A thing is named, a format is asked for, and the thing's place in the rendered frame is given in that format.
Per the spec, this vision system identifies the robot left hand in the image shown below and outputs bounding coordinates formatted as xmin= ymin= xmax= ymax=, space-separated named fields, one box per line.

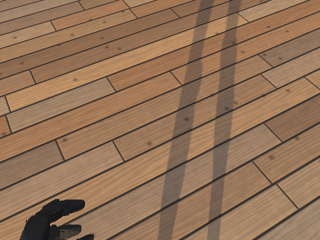
xmin=19 ymin=199 xmax=94 ymax=240

